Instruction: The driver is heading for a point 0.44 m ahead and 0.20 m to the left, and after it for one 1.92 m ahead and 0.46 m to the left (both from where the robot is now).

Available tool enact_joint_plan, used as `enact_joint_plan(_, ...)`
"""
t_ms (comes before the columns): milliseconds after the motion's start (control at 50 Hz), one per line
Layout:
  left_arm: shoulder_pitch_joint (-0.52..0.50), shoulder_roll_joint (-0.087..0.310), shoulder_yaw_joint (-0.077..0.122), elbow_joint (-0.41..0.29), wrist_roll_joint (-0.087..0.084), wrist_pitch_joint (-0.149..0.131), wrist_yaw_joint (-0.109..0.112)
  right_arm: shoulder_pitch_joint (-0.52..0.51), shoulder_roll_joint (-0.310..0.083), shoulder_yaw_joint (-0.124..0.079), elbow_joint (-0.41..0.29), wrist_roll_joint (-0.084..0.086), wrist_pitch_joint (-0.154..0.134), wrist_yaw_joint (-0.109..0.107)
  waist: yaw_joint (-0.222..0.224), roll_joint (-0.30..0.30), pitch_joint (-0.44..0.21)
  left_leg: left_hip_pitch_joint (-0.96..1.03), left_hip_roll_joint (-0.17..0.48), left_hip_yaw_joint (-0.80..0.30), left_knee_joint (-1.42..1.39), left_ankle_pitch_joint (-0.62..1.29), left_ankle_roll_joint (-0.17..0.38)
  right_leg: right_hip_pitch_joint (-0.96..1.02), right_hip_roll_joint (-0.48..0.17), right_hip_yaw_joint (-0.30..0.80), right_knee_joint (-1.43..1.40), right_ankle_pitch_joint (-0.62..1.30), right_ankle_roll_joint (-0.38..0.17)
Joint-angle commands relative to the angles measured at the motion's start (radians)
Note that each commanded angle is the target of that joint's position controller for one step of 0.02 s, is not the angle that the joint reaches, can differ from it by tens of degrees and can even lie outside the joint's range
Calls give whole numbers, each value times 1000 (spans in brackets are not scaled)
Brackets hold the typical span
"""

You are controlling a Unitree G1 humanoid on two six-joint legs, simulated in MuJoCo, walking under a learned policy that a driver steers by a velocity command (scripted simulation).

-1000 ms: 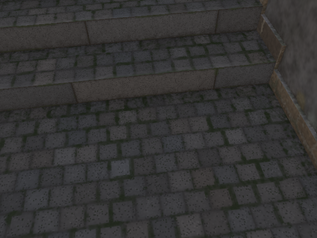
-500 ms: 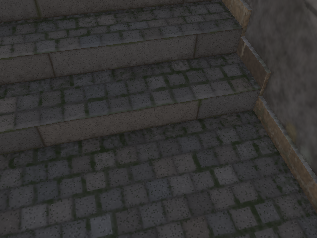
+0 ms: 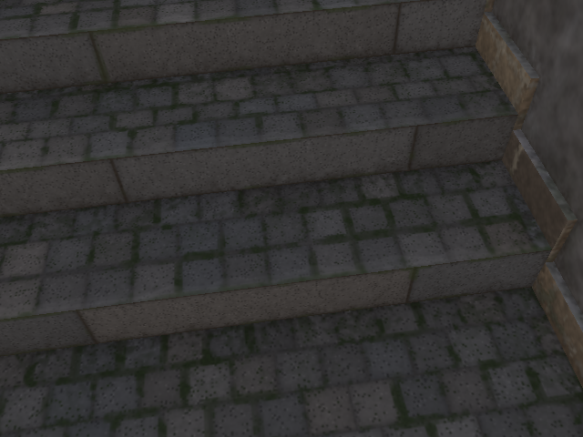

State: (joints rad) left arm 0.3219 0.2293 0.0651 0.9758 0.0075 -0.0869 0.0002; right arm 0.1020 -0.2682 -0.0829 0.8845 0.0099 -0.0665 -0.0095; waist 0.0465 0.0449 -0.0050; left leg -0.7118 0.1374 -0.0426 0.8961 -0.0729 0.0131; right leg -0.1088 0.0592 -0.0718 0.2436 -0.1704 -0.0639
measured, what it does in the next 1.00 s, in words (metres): walks ahead, turning left: left foot, then right foot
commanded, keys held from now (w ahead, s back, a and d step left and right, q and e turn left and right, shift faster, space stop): w+q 0.42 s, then q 0.14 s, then no key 0.44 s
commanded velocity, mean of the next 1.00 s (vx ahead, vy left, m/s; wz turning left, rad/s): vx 0.32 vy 0.00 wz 0.36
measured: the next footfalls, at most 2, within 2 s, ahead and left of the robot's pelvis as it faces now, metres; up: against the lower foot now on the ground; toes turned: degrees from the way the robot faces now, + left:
left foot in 0.24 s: +0.29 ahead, +0.15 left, +0.00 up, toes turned +12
right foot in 0.72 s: +0.56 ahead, +0.05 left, +0.00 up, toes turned +22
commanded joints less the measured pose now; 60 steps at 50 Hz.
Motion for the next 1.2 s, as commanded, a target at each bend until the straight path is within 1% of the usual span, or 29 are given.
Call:
enact_joint_plan(20,-48,155,25,-57,-1,-19,12,-38,-35,-1,-54,6,-1,12,-19,-100,29,11,-3,-1,-124,152,2,-13,-262,90,-136,212,-117)
enact_joint_plan(40,-34,160,26,-51,-1,-19,14,-71,-33,2,-66,8,0,17,-5,-98,38,14,-13,4,-162,172,5,6,-265,69,-140,210,-110)
enact_joint_plan(60,25,118,13,-31,19,-26,5,-78,3,22,-70,-66,20,46,-6,-67,65,84,-46,83,-205,166,0,-12,-243,15,-163,181,-93)
enact_joint_plan(120,50,139,17,-19,28,-28,10,-134,-15,24,-106,-45,34,71,7,-125,110,128,-53,99,-278,136,30,53,-269,-30,-149,196,-71)
enact_joint_plan(160,51,169,26,-15,30,-21,17,-140,-46,18,-125,-52,31,72,-2,-129,106,124,-79,117,-324,9,64,165,-304,-45,-68,350,-57)
enact_joint_plan(220,53,198,33,-13,31,4,24,74,-84,-5,-77,-62,16,59,-91,-148,-26,354,-195,178,-409,-142,138,241,-301,-106,326,803,-32)
enact_joint_plan(240,59,173,22,-31,30,9,26,268,-135,-26,-21,-75,7,49,-161,-96,-148,629,-147,87,-408,-114,188,83,-278,-126,589,657,-8)
enact_joint_plan(260,104,89,-2,-106,-8,-1,6,361,-276,-65,-22,-76,7,36,-148,175,-293,1006,146,-407,-431,-148,344,-359,-135,-151,989,176,53)
enact_joint_plan(280,17,135,10,-115,14,-12,-2,347,-263,-62,-18,-40,17,32,-146,146,-327,1046,212,-694,-591,-62,368,-543,-20,39,1125,-352,56)
enact_joint_plan(300,-73,140,11,-137,17,-17,-11,291,-248,-57,-16,-26,23,29,-137,63,-202,959,167,-515,-584,-74,336,-616,-93,114,1144,-268,37)
enact_joint_plan(320,-84,125,3,-137,9,-26,-14,231,-181,-41,-22,-23,24,26,-107,-11,-99,814,135,-408,-605,-23,302,-593,-139,109,1060,-174,31)
enact_joint_plan(360,-74,122,2,-136,37,-4,-11,162,-113,-20,-27,-9,23,20,-42,-25,-8,615,49,-278,-656,91,248,-478,-180,108,917,-134,51)
enact_joint_plan(440,-71,103,-5,-146,43,40,-11,184,-144,-23,-23,-6,2,20,-18,-3,0,526,0,-198,-679,273,260,-429,-169,78,799,-92,102)
enact_joint_plan(620,-240,116,-20,-206,14,32,8,260,-149,-19,-15,-24,30,3,-94,53,-18,649,-41,-165,-520,628,164,-384,-77,61,436,78,94)
enact_joint_plan(660,-196,135,-18,-190,14,25,15,235,-151,-17,-17,-28,34,-4,-79,54,-16,667,-30,-196,-460,650,133,-302,-60,78,346,54,64)
enact_joint_plan(700,-72,156,-9,-150,21,7,26,184,-162,-17,-22,-12,30,-12,-8,35,-33,668,-53,-212,-324,666,92,-146,-50,73,169,169,30)
enact_joint_plan(720,3,192,-2,-129,26,-10,34,167,-143,-8,-41,-1,21,-14,24,-36,-89,598,-106,-201,-190,521,59,20,-151,159,143,485,6)
enact_joint_plan(740,7,265,5,-150,22,-9,35,280,-76,7,-51,9,19,-18,-37,-243,-180,464,-240,-107,55,-130,28,199,-409,385,211,1073,-101)
enact_joint_plan(760,-27,222,-5,-154,-7,18,30,370,-87,5,-16,3,46,-30,-64,-307,-292,409,-304,-66,177,-582,15,195,-516,554,176,1102,-224)
enact_joint_plan(780,-86,161,-23,-167,-13,31,22,352,-116,2,23,-26,66,-30,-82,-169,-203,408,-257,-104,229,-559,13,82,-469,495,135,864,-220)
enact_joint_plan(800,-143,105,-43,-173,-10,39,28,292,-117,3,28,-40,74,-21,-79,-105,-121,410,-232,-105,190,-508,6,-12,-394,398,99,626,-180)
enact_joint_plan(820,-179,89,-55,-170,-1,47,36,255,-99,7,28,-37,84,-14,-90,-122,-60,427,-209,-101,124,-473,-6,-83,-335,328,57,473,-139)
enact_joint_plan(860,-192,115,-56,-145,8,52,44,244,-81,21,45,-38,103,-7,-97,-187,-24,497,-206,-59,7,-415,-26,-152,-259,237,19,345,-100)
enact_joint_plan(980,-171,152,-51,-95,5,61,39,174,-69,46,92,-22,110,-17,-71,-196,-55,584,-177,4,-348,-278,-9,-113,-248,258,6,30,-80)
enact_joint_plan(1000,-268,181,-38,-129,-5,46,38,114,-88,32,66,6,108,-27,-86,-188,-31,586,-123,-17,-449,-150,-5,-157,-232,257,6,-220,-61)
enact_joint_plan(1040,-210,165,-41,-101,0,32,33,81,-111,35,54,-24,109,-37,-61,-149,10,627,-97,-52,-483,-112,25,-258,-204,263,-30,-389,6)
enact_joint_plan(1060,-193,171,-35,-99,5,29,30,110,-138,29,65,-21,109,-39,-46,-105,24,578,-96,-47,-454,-195,47,-259,-167,223,-35,-383,31)
enact_joint_plan(1140,-214,125,-39,-87,5,29,39,85,-76,45,88,-23,61,-23,-26,32,26,392,-88,-81,-554,-266,47,-72,-107,116,111,-112,40)
enact_joint_plan(1200,-200,127,-38,-65,6,33,33,79,-76,49,91,-17,39,-19,-20,8,10,386,-82,-86,-560,-225,37,-22,-102,106,141,-2,27)
Velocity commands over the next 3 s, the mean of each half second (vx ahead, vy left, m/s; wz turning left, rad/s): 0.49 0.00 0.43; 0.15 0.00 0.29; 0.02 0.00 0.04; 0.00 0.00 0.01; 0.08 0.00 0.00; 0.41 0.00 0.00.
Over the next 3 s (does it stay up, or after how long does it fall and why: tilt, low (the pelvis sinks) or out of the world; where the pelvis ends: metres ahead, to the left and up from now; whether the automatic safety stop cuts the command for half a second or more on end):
stays up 0.59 0.22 -0.03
